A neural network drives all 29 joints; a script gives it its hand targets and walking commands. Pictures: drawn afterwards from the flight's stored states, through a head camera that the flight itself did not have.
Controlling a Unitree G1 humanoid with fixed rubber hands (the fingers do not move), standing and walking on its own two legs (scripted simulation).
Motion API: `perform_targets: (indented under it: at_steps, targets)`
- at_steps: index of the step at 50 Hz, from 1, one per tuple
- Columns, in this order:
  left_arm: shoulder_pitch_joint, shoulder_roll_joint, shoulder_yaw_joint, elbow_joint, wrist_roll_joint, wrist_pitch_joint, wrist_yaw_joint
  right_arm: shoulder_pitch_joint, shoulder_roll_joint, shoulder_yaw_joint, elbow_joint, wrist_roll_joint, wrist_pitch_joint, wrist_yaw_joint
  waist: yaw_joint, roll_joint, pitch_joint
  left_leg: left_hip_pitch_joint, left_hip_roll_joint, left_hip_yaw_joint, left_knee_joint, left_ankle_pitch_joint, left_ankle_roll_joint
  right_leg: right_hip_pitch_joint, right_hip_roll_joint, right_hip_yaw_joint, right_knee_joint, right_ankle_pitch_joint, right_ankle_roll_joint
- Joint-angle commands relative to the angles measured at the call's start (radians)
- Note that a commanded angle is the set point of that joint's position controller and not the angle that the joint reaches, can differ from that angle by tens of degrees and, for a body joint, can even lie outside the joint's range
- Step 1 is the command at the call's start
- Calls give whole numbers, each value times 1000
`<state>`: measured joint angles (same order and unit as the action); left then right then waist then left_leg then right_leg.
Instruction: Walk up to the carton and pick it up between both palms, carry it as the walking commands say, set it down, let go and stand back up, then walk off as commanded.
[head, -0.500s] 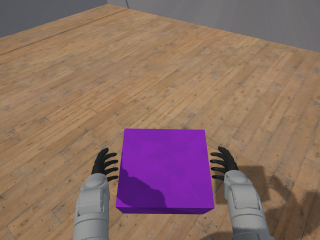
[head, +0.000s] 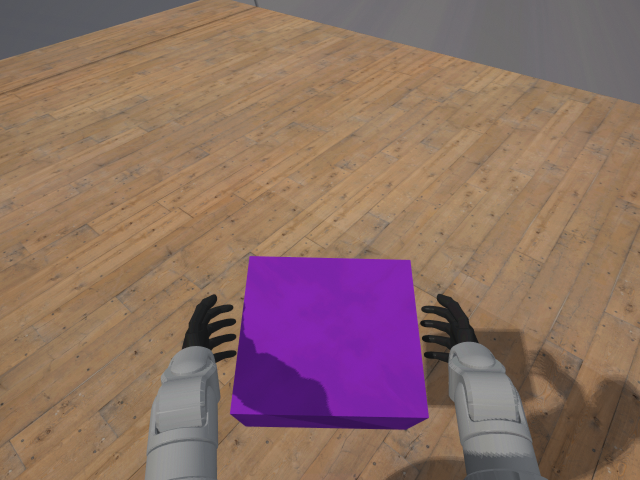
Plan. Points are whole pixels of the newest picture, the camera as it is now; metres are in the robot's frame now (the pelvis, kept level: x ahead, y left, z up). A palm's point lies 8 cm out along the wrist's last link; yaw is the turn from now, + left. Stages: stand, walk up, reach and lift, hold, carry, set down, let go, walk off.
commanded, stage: carry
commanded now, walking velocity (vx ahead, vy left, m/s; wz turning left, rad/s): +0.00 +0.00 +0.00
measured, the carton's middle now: (328, 343) +0.35 +0.01 -0.08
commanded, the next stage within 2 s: hold in 0.68 s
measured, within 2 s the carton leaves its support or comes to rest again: neither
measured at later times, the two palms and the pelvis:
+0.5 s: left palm (190, 349) +0.28 +0.19 +0.03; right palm (452, 350) +0.28 -0.15 +0.01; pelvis +0.00 +0.01 +0.00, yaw +0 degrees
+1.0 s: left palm (184, 329) +0.31 +0.20 +0.04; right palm (447, 342) +0.29 -0.14 +0.03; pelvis +0.00 +0.03 +0.01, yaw -11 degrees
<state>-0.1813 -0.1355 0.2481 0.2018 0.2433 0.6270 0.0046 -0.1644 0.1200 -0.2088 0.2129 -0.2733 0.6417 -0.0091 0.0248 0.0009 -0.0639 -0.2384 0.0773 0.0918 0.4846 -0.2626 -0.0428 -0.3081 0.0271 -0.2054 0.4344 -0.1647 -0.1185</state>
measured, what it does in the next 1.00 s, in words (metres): stands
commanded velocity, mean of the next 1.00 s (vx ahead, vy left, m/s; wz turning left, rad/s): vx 0.00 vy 0.00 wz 0.00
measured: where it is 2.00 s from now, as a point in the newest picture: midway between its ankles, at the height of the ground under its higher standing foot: outside the picture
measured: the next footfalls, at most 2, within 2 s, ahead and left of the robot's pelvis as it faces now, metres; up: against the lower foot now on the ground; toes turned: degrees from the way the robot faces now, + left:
none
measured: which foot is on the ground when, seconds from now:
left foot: down 0.00-1.00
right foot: down 0.00-1.00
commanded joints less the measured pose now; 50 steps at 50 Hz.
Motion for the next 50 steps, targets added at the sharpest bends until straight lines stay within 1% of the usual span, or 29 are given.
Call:
perform_targets:
  at_steps: [1, 4, 5, 8, 11, 13, 14, 15, 16, 18, 20, 23, 24, 26, 28, 30, 31, 33, 34, 35, 36, 38, 39, 40, 41, 44, 45, 46, 50]
  targets:
    - [-489, -817, -675, -159, -313, -41, -276, -530, 864, 656, -242, 316, -82, 263, -1, -32, -320, 81, 61, -45, -41, 23, 50, 166, -238, 214, -116, 89, 38]
    - [-530, -777, -589, 19, -229, -41, -273, -509, 823, 518, 4, 219, -78, 269, 2, 41, -268, 35, 78, -59, -80, 64, 43, 156, -204, 168, -49, 135, 38]
    - [-556, -790, -647, -97, -282, -30, -276, -528, 832, 579, -110, 274, -68, 269, 3, 40, -242, 10, 85, -71, -83, 73, 42, 137, -199, 167, -55, 123, 39]
    - [-491, -788, -581, 14, -239, -21, -286, -539, 827, 561, -72, 253, -66, 268, 2, -10, -266, 2, 98, -89, -79, 87, 62, 167, -197, 173, -52, 136, 55]
    - [-486, -793, -624, -89, -273, -32, -281, -516, 867, 617, -145, 287, -72, 269, -3, -49, -312, 55, 76, -57, -52, 58, 47, 178, -214, 183, -48, 172, 40]
    - [-471, -767, -547, 29, -223, -34, -284, -428, 819, 517, 19, 209, -71, 268, -4, -9, -261, 6, 76, -77, -71, 48, 55, 171, -209, 167, -55, 138, 37]
    - [-501, -759, -571, 2, -227, -50, -284, -538, 801, 530, -62, 230, -92, 271, 3, 12, -274, 22, 79, -76, -77, 45, 58, 162, -209, 178, -45, 129, 44]
    - [-472, -795, -603, -16, -254, -41, -281, -558, 836, 592, -133, 271, -87, 269, 0, -45, -273, 35, 84, -75, -69, 91, 56, 161, -207, 181, -42, 201, 47]
    - [-513, -811, -624, -66, -276, -36, -284, -574, 859, 611, -134, 293, -77, 271, -1, -5, -258, 44, 85, -65, -64, 93, 47, 137, -205, 160, -35, 189, 45]
    - [-468, -801, -571, 46, -224, -42, -286, -472, 828, 536, -22, 229, -86, 270, -2, 51, -303, 36, 87, -74, -69, 110, 59, 178, -208, 174, -13, 215, 38]
    - [-537, -812, -651, -96, -289, -48, -283, -505, 849, 599, -122, 279, -89, 273, -1, 32, -313, 43, 78, -67, -59, 63, 58, 168, -207, 194, -29, 154, 39]
    - [-498, -844, -634, -50, -276, -10, -285, -546, 856, 618, -154, 296, -59, 274, 2, 37, -256, 20, 78, -73, -79, 59, 62, 148, -207, 189, -39, 113, 41]
    - [-488, -786, -542, 44, -216, -31, -282, -499, 820, 529, 4, 226, -71, 274, 1, -27, -281, 45, 72, -67, -63, 28, 60, 135, -215, 206, -59, 101, 41]
    - [-538, -828, -690, -205, -331, -29, -280, -554, 870, 670, -257, 338, -67, 269, -3, -37, -299, 65, 79, -77, -67, 81, 64, 138, -209, 198, -43, 114, 38]
    - [-425, -811, -599, -5, -255, -9, -280, -438, 870, 582, -73, 265, -54, 270, -2, -26, -307, 20, 83, -85, -80, 70, 68, 192, -203, 176, -29, 160, 41]
    - [-475, -779, -539, 73, -203, -34, -283, -544, 800, 540, -53, 225, -84, 273, 5, -40, -276, 31, 70, -69, -52, 23, 59, 140, -217, 213, -71, 91, 39]
    - [-489, -813, -654, -112, -283, -30, -284, -540, 852, 634, -196, 301, -71, 276, -2, -34, -279, 42, 71, -68, -72, 14, 59, 130, -215, 206, -83, 32, 31]
    - [-466, -840, -633, -57, -284, 6, -288, -487, 869, 617, -142, 290, -36, 273, -4, -18, -258, 17, 58, -70, -62, -3, 55, 134, -225, 220, -100, 4, 36]
    - [-498, -822, -635, -93, -281, -2, -284, -559, 862, 627, -175, 305, -44, 275, 3, -10, -272, 44, 53, -57, -52, -23, 52, 132, -230, 238, -109, 44, 42]
    - [-145, -788, -515, -25, -197, 1, -311, -394, 926, 668, -85, 362, -38, 265, 158, 82, -311, 12, -110, -150, -105, 267, 79, 371, -52, 424, -134, 213, 69]
    - [-347, -787, -572, -107, -230, -37, -352, -453, 977, 683, -120, 341, -60, 251, 93, 22, -338, -41, -107, -171, -112, 273, 94, 482, -91, 475, -120, 324, 81]
    - [-429, -793, -593, -170, -264, -69, -377, -492, 1003, 735, -174, 343, -88, 247, 119, 5, -439, -52, -106, -176, -131, 334, 106, 568, -76, 443, -84, 426, 85]
    - [-496, -761, -636, -126, -275, -59, -390, -482, 976, 695, -153, 301, -87, 233, 57, 54, -338, -73, -121, -183, -148, 296, 115, 552, -74, 418, -73, 412, 94]
    - [-536, -735, -588, -103, -274, -59, -388, -540, 974, 675, -148, 294, -85, 228, 99, 17, -348, -107, -133, -194, -153, 271, 112, 578, -57, 403, -75, 336, 84]
    - [-576, -699, -536, -41, -226, -54, -384, -622, 869, 555, -92, 296, -82, 210, -6, 85, -221, -185, -113, -220, -175, 147, 84, 601, -82, 430, -112, 305, 85]
    - [-565, -604, -420, 71, -169, -82, -378, -607, 884, 509, 21, 244, -73, 187, 45, -88, -154, -124, -110, -241, -137, 35, 82, 508, -93, 465, -191, -48, 115]
    - [-550, -639, -428, 110, -170, -81, -380, -619, 926, 526, 14, 258, -64, 182, 55, -86, -161, -109, -119, -221, -148, 23, 90, 544, -70, 447, -192, -59, 116]
    - [-549, -641, -381, 140, -145, -90, -385, -655, 968, 531, 34, 264, -65, 194, 112, -101, -178, -160, -125, -227, -139, 37, 94, 585, -91, 475, -188, -59, 124]
    - [-630, -692, -375, 156, -149, -111, -393, -724, 993, 517, 52, 271, -87, 208, 120, -68, -247, -177, -114, -234, -165, 17, 120, 563, -49, 429, -141, -22, 127]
